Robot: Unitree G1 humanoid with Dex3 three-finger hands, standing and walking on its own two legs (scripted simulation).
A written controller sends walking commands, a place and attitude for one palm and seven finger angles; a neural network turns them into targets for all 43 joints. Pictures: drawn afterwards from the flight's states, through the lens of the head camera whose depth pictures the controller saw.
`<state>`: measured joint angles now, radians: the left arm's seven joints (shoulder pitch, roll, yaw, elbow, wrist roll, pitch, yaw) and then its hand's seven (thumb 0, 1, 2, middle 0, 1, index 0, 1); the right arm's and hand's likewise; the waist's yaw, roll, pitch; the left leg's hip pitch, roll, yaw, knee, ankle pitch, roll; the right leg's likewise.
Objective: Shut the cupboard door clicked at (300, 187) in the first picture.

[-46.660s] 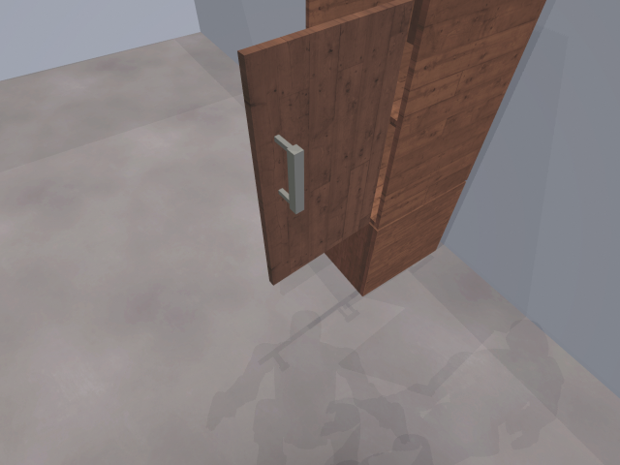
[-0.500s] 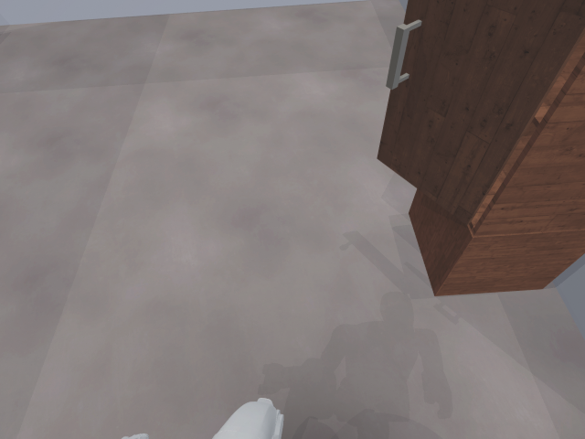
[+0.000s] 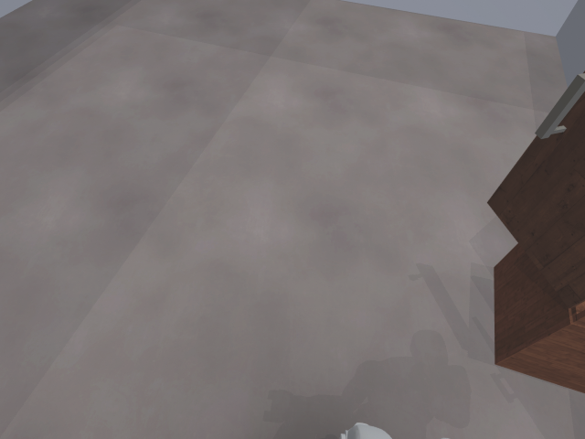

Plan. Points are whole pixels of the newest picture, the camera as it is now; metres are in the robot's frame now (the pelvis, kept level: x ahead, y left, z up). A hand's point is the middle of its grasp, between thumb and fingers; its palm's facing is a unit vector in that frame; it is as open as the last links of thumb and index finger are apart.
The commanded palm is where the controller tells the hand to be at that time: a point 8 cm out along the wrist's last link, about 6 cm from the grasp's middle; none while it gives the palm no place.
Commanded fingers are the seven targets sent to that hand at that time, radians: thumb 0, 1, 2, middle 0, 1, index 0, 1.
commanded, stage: walk to a spot facing it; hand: left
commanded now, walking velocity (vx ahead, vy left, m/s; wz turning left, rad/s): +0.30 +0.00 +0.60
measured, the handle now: (570, 106) +0.75 -0.52 +0.03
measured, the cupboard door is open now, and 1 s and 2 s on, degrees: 34 34 34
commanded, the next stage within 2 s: turn to face it in 0.72 s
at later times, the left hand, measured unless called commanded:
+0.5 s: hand out of the picture +0.04 +0.19 -0.19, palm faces +0.41 -0.90 -0.17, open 7.4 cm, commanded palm none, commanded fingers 0.00 0.90 0.90 -0.20 -0.30 -0.20 -0.30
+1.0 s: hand (139, 282) +0.38 +0.32 -0.16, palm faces +0.40 -0.89 -0.22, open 7.3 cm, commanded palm none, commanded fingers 0.00 0.90 0.90 -0.20 -0.30 -0.20 -0.30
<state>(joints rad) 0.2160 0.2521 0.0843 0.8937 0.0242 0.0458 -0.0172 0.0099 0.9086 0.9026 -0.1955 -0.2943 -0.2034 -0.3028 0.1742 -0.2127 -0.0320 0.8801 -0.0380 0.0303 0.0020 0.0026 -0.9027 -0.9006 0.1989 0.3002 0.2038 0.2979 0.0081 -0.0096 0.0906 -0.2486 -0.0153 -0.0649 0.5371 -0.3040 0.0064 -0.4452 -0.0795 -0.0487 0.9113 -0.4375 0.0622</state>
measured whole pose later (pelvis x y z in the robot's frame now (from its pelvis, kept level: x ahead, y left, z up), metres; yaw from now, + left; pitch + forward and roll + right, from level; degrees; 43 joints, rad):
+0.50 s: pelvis +0.14 +0.04 -0.02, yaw +21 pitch +1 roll -1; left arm 0.40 0.17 0.06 0.99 0.02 -0.03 -0.01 0.01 0.90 0.90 -0.20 -0.30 -0.21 -0.30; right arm 0.10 -0.23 -0.05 0.87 -0.04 0.00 0.05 0.01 -0.91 -0.90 0.19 0.30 0.20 0.30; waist 0.01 -0.02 0.13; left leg -0.45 0.02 0.12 0.64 -0.21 0.08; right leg -0.09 -0.20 -0.29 0.73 -0.50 0.08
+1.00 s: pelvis +0.34 +0.10 -0.01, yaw +25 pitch +0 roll +0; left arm 0.12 0.17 0.04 0.91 0.02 -0.05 -0.01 0.00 0.91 0.90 -0.19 -0.29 -0.20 -0.30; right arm 0.34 -0.16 -0.03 1.06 -0.01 -0.02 -0.02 0.01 -0.90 -0.90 0.20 0.30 0.20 0.30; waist -0.03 0.03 0.10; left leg -0.15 -0.02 0.02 0.73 -0.48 0.03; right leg -0.37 -0.01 -0.06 0.60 -0.22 -0.03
